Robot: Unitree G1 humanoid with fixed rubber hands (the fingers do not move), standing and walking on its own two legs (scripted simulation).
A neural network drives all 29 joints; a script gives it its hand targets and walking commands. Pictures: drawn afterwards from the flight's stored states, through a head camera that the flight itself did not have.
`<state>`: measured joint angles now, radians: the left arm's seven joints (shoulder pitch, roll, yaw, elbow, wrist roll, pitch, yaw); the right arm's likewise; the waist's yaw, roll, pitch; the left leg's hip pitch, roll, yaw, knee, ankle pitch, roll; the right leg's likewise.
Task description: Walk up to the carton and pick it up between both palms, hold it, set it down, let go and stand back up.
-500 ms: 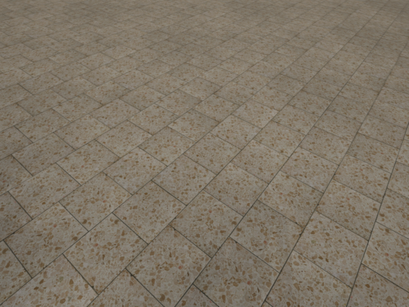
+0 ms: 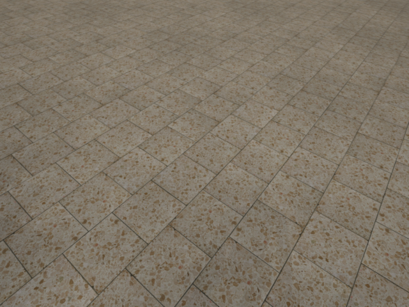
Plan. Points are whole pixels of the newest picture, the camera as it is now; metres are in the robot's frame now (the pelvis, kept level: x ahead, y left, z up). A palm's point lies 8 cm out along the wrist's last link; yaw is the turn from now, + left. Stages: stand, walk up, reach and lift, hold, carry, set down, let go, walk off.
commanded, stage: stand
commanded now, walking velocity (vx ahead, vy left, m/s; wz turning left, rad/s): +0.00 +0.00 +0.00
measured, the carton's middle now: out of the picture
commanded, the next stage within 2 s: walk up in 0.36 s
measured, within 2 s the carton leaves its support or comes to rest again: neither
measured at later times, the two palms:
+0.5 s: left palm out of the picture -0.02 +0.22 -0.14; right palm out of the picture -0.01 -0.23 -0.14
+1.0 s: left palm out of the picture -0.01 +0.39 -0.18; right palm out of the picture +0.16 -0.14 -0.13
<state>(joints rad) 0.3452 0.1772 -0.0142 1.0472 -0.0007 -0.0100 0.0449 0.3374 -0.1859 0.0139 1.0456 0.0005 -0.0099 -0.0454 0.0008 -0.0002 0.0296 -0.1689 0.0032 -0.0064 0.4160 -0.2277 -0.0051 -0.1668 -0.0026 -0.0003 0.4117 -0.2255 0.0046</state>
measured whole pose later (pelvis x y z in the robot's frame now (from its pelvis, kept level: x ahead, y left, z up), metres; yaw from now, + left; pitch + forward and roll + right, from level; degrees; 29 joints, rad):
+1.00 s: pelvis +0.02 +0.11 -0.03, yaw +20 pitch -3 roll +0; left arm 0.23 0.31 0.11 1.00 0.07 0.01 0.03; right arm 0.24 -0.26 -0.08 0.92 -0.04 0.02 0.07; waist -0.04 -0.10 0.04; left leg -0.35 0.11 0.10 0.76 -0.34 -0.02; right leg -0.15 -0.26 -0.17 0.82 -0.54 -0.06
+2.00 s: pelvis +0.20 +0.46 -0.01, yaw +63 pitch -2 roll -3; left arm 0.43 0.24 0.04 0.73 0.02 -0.02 0.00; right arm 0.22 -0.28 -0.07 0.81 -0.02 0.00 0.03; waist -0.07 0.03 0.06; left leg -0.28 -0.03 0.00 0.58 -0.27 0.09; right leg -0.33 -0.11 -0.10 1.27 -0.49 -0.05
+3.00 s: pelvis +0.19 +0.83 +0.00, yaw +80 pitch -4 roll -4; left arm 0.42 0.25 0.04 0.69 0.03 -0.01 0.02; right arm 0.32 -0.26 -0.07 0.75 -0.02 0.01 0.03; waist -0.05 0.01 0.07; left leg -0.23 -0.01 0.03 0.53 -0.23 0.09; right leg -0.39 -0.07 -0.03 1.17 -0.44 -0.03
